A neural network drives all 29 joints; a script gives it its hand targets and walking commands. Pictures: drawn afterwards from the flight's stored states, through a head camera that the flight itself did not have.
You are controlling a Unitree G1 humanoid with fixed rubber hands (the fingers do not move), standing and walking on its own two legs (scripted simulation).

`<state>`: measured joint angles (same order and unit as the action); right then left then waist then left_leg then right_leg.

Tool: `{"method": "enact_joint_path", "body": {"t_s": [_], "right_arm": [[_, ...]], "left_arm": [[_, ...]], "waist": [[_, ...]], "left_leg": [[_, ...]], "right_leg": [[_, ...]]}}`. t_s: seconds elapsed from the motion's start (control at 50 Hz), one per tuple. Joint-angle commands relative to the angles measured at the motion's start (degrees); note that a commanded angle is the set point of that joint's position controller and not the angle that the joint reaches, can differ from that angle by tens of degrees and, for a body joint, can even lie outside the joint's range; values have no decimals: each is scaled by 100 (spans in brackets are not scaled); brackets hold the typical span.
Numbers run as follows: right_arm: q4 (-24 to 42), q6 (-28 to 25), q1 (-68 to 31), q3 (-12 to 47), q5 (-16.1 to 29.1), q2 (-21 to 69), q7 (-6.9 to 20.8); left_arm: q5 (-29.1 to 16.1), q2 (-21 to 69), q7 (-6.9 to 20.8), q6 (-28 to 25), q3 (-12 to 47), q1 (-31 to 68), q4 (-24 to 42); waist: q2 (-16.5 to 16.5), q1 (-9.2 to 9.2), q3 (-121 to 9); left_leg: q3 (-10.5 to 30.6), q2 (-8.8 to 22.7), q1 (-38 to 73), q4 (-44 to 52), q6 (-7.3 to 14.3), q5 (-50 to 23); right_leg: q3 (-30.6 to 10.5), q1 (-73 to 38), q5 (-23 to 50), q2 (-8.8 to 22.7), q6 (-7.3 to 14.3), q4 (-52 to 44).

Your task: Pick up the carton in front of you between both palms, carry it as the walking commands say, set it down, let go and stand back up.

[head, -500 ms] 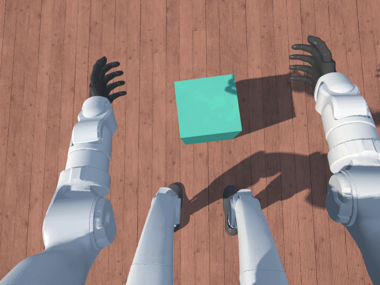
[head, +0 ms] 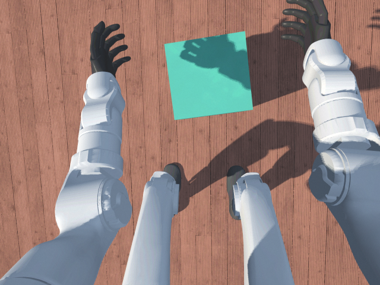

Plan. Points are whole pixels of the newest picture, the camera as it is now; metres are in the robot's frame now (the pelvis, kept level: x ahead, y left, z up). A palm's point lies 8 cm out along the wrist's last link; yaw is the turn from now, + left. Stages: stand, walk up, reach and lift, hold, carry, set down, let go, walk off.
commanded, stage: reach and lift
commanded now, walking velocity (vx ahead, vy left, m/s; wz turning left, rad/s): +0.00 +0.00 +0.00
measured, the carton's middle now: (208, 83) +0.49 -0.01 -0.46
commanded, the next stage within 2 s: none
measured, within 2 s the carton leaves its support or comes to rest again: leaves its support in 1.42 s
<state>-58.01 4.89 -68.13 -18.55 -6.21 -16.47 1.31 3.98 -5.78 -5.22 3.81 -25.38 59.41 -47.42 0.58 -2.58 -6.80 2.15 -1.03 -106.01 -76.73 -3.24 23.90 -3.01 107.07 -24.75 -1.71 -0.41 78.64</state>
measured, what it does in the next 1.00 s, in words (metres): lowers itself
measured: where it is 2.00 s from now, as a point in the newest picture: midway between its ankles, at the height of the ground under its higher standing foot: (202, 200)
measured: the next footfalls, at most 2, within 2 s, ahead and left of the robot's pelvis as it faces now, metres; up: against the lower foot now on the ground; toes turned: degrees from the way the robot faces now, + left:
none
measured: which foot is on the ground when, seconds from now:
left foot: down 0.00-1.00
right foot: down 0.00-1.00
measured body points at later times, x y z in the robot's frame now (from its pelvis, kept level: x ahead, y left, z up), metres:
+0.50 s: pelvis -0.06 +0.01 -0.19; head +0.31 -0.01 +0.06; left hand +0.49 +0.18 -0.37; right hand +0.52 -0.19 -0.37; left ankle +0.07 +0.14 -0.55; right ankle +0.06 -0.12 -0.55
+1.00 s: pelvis -0.05 +0.00 -0.22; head +0.32 -0.02 +0.03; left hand +0.49 +0.17 -0.40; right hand +0.52 -0.18 -0.40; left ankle +0.07 +0.14 -0.55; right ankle +0.06 -0.12 -0.55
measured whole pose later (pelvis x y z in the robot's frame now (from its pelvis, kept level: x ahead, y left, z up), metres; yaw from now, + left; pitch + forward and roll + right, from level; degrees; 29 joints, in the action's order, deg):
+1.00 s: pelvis -0.05 +0.00 -0.22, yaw +2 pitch +38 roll +3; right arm -70.7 2.6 -88.0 1.2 11.6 -26.2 -2.9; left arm -12.0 -13.1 -10.0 2.0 -10.3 81.0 -62.4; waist -1.9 -2.2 19.5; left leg 1.3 -3.0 -130.3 -123.8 -4.4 32.1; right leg -3.5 131.4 -33.6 -1.2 -1.0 126.5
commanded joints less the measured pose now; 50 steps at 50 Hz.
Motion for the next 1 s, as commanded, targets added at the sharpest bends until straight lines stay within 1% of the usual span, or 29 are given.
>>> {"method": "enact_joint_path", "body": {"t_s": [0.0, 0.06, 0.1, 0.16, 0.22, 0.3, 0.34, 0.38, 0.46, 0.5, 0.54, 0.56, 0.58, 0.6, 0.68, 0.74, 0.8, 0.88, 0.98], "right_arm": [[593, -189, -1131, 190, 250, -705, -128], [724, -216, -1384, 543, 627, -1022, -215], [760, -198, -1605, 783, 891, -1211, -259], [774, -127, -1992, 1045, 1197, -1416, -299], [708, -7, -2423, 1196, 1367, -1601, -316], [211, 94, -2908, 1302, 1457, -1699, -304], [-99, 84, -3075, 1354, 1486, -1719, -298], [-371, 44, -3207, 1401, 1505, -1731, -300], [-745, -93, -3474, 1513, 1554, -1754, -317], [-792, -174, -3616, 1589, 1603, -1790, -338], [-717, -250, -3776, 1689, 1688, -1854, -378], [-563, -288, -3879, 1687, 1722, -1878, -404], [-487, -320, -3938, 1706, 1767, -1921, -422], [-466, -336, -3980, 1759, 1795, -1934, -431], [-460, -368, -3889, 1937, 1907, -1899, -437], [-551, -346, -3634, 2028, 1927, -1749, -437], [-804, -314, -3350, 1952, 1839, -1614, -422], [-800, -327, -3376, 1872, 1753, -1543, -416], [-695, -333, -3666, 1974, 1807, -1447, -425]], "left_arm": [[-220, -582, -88, -166, 227, 858, 478], [-578, -795, -206, -147, 575, 1079, 576], [-822, -922, -287, -106, 803, 1280, 633], [-1119, -1072, -387, -10, 1037, 1664, 720], [-1307, -1224, -470, 128, 1166, 2094, 723], [-1382, -1341, -510, 240, 1212, 2618, 255], [-1381, -1383, -495, 227, 1207, 2847, -62], [-1375, -1419, -463, 175, 1204, 3044, -356], [-1367, -1500, -387, 19, 1214, 3359, -805], [-1399, -1565, -365, -67, 1235, 3493, -916], [-1483, -1661, -372, -151, 1290, 3616, -922], [-1528, -1719, -384, -190, 1343, 3670, -894], [-1543, -1745, -406, -223, 1355, 3736, -839], [-1567, -1735, -423, -246, 1389, 3761, -823], [-1737, -1532, -469, -278, 1580, 3629, -750], [-1818, -1393, -487, -260, 1660, 3370, -818], [-1726, -1342, -479, -256, 1566, 3157, -1001], [-1578, -1322, -480, -287, 1418, 3197, -960], [-1603, -1205, -485, -277, 1515, 3455, -962]], "waist": [[352, -19, -5451], [330, -4, -5973], [324, 5, -6212], [358, 11, -6357], [432, 4, -6302], [459, -41, -5467], [428, -54, -5027], [377, -53, -4680], [300, -43, -4245], [306, -38, -4233], [352, -42, -4471], [342, 16, -4508], [261, -37, -4530], [274, -59, -4527], [338, -42, -4711], [443, 3, -4839], [435, -5, -4457], [366, -24, -4182], [354, -1, -4088]], "left_leg": [[-556, -333, 1766, -618, -170, -2748], [-554, -325, 1975, -1229, -181, -2788], [-581, -320, 2082, -1599, -177, -2674], [-654, -307, 2044, -2042, -170, -2204], [-726, -278, 1896, -2353, -158, -1568], [-758, -190, 1432, -2658, -141, -629], [-742, -146, 1240, -2832, -113, -381], [-717, -116, 1091, -3019, -89, -292], [-670, -86, 873, -3399, -82, -397], [-661, -78, 833, -3588, -84, -555], [-672, -76, 884, -3765, -80, -800], [-644, -70, 1019, -3819, -56, -861], [-680, -91, 983, -3871, -68, -966], [-681, -100, 915, -3927, -75, -1112], [-681, -154, 1103, -4100, -70, -1584], [-710, -205, 1142, -4134, -77, -1679], [-710, -231, 877, -4101, -90, -1464], [-696, -236, 775, -4042, -72, -1300], [-673, -240, 781, -3966, -58, -1097]], "right_leg": [[192, -3157, 3357, -176, -173, 564], [300, -2820, 3124, -176, -192, 1157], [378, -2629, 2874, -174, -194, 1516], [465, -2443, 2313, -143, -176, 1953], [533, -2300, 1640, -103, -155, 2269], [531, -1748, 645, -3, -136, 2543], [486, -1464, 342, 49, -122, 2678], [429, -1256, 205, 88, -108, 2824], [316, -1043, 275, 136, -94, 3147], [270, -1084, 450, 151, -96, 3317], [245, -1296, 742, 154, -104, 3492], [269, -1169, 796, 139, -121, 3545], [238, -1211, 890, 140, -109, 3595], [224, -1301, 1061, 135, -103, 3676], [237, -1564, 1530, 104, -98, 3869], [268, -1731, 1699, 99, -101, 3896], [240, -1459, 1523, 109, -105, 3858], [221, -1113, 1257, 97, -84, 3782], [232, -1030, 979, 88, -69, 3698]]}}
